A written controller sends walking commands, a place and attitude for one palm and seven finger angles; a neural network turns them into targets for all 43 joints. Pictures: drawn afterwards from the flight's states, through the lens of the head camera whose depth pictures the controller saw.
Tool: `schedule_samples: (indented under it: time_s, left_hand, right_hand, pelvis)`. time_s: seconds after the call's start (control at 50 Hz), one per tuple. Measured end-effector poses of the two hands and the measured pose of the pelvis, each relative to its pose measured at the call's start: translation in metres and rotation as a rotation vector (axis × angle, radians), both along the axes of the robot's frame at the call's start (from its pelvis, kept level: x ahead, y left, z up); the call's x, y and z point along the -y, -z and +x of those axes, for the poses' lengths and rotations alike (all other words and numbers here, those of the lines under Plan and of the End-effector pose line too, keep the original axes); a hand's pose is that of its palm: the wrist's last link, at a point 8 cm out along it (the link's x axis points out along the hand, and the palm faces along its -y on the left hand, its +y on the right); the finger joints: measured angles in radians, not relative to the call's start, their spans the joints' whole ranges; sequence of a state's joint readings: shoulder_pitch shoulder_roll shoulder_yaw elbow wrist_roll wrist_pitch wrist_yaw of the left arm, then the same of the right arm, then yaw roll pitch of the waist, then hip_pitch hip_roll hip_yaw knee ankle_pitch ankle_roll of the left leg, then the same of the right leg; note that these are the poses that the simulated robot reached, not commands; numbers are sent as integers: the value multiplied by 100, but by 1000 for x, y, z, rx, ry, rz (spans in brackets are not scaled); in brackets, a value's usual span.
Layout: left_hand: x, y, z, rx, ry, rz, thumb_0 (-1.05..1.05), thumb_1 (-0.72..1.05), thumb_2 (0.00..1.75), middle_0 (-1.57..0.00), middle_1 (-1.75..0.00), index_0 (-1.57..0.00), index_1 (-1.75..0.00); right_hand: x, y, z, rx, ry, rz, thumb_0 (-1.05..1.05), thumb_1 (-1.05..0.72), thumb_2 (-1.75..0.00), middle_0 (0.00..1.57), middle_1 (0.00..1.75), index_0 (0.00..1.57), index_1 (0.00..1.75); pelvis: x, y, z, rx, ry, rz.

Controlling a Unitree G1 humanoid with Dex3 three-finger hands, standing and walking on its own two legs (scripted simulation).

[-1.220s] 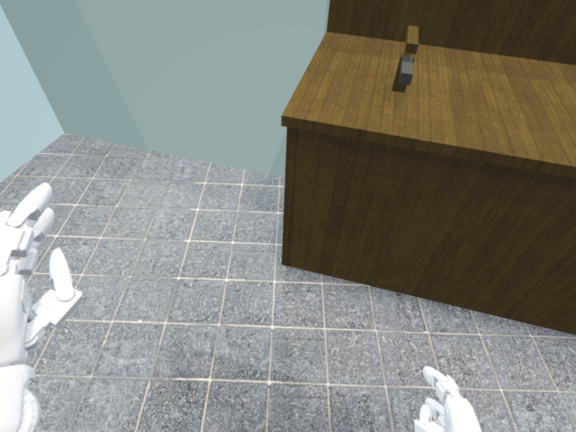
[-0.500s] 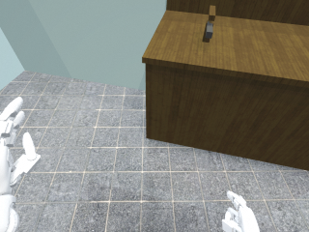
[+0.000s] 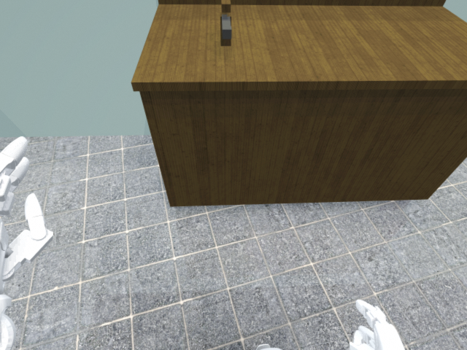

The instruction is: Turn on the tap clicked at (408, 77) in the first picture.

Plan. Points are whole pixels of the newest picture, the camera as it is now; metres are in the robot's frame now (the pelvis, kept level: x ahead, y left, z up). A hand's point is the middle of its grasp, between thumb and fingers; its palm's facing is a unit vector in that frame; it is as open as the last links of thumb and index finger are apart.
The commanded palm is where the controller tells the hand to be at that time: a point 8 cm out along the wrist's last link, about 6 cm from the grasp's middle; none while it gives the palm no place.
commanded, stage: walk to a spot facing it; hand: left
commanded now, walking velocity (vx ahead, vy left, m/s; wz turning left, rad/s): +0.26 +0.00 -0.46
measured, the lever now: (226, 32) +0.95 +0.09 +0.11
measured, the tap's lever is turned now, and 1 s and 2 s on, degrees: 0 0 0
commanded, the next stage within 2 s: take the last steps up to it in 0.40 s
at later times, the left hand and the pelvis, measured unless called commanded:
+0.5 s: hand (179, 172) +0.31 +0.10 +0.18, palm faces +0.14 -0.83 -0.53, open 7.4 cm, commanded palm +0.26 +0.18 +0.19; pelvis +0.06 -0.07 +0.00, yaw -9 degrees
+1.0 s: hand (188, 118) +0.40 +0.10 +0.21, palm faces +0.29 -0.85 -0.44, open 7.4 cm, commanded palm +0.36 +0.15 +0.19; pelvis +0.15 -0.10 +0.01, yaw -10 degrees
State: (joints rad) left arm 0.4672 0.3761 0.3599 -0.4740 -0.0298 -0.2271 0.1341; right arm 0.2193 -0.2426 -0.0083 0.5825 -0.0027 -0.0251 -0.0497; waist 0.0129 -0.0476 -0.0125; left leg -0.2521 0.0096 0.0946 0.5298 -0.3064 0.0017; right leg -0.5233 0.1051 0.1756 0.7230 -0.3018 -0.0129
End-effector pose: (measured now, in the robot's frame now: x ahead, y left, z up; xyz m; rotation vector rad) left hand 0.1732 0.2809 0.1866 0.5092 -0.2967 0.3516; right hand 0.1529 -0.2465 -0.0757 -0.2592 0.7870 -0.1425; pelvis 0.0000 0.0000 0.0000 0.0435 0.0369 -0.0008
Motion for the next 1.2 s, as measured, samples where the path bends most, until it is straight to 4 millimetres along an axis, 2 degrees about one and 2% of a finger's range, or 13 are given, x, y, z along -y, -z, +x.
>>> schedule_samples:
  time_s: [0.08,0.18,0.34,0.42,0.5,0.6,0.74,0.82,0.9,0.96,1.04,1.12,1.2]
  left_hand:
    - [11,-5,20,34,47,-5,2,89,90,-21,-30,-21,-30]
    - [42,-12,56,44,122,-5,2,89,90,-21,-30,-21,-30]
    - [110,2,119,38,234,88,1,89,90,-21,-30,-21,-30]
    - [134,2,121,-6,299,77,2,88,90,-21,-30,-21,-30]
    - [132,-18,113,-10,303,134,1,88,90,-22,-30,-22,-30]
    - [103,-34,107,63,185,129,1,88,90,-22,-30,-22,-30]
    - [70,2,128,109,30,-96,1,89,90,-21,-30,-21,-30]
    - [84,7,154,70,58,-141,2,89,90,-21,-30,-21,-30]
    - [110,-14,170,70,145,-73,2,89,90,-21,-30,-21,-30]
    - [126,-29,182,71,173,4,2,89,90,-21,-30,-21,-30]
    - [141,-31,207,40,142,78,1,89,90,-21,-30,-21,-30]
    - [163,-10,235,0,124,42,1,89,90,-21,-30,-21,-30]
    - [188,7,255,-66,170,-37,1,89,90,-21,-30,-21,-30]
  right_hand:
    - [2,-5,-16,35,89,39,2,-90,-90,20,30,20,30]
    - [7,0,-28,29,158,82,1,-90,-90,20,30,20,30]
    - [55,42,-29,-37,226,108,1,-90,-90,20,30,20,30]
    - [83,35,-28,-77,262,78,2,-90,-90,20,30,20,30]
    - [100,16,-22,-92,286,30,2,-90,-90,20,30,20,30]
    - [106,-2,3,-83,245,-35,2,-90,-90,19,30,20,30]
    - [85,-10,69,39,180,-59,2,-90,-90,19,30,20,30]
    - [56,-18,105,110,109,17,2,-90,-90,19,30,20,30]
    - [37,-22,128,151,68,104,1,-90,-90,20,30,20,30]
    - [38,-18,137,143,71,151,1,-90,-90,20,30,20,30]
    - [62,1,143,104,110,185,1,-89,-90,20,30,21,30]
    - [106,27,143,25,154,153,1,-90,-90,20,30,21,30]
    - [149,22,135,-57,217,77,2,-90,-90,20,30,20,30]
  pelvis:
    - [4,-5,10,30,56,-26]
    - [17,-9,28,37,118,-65]
    - [61,19,42,57,168,-66]
    - [67,11,48,59,174,-55]
    - [73,-1,61,51,151,-50]
    - [75,-8,82,46,124,-37]
    - [63,1,113,77,119,-46]
    - [67,-5,122,84,112,-53]
    - [76,-11,134,71,139,-61]
    - [87,-14,146,57,159,-68]
    - [109,-8,164,48,183,-66]
    - [127,4,178,57,179,-67]
    - [137,-3,194,53,195,-51]
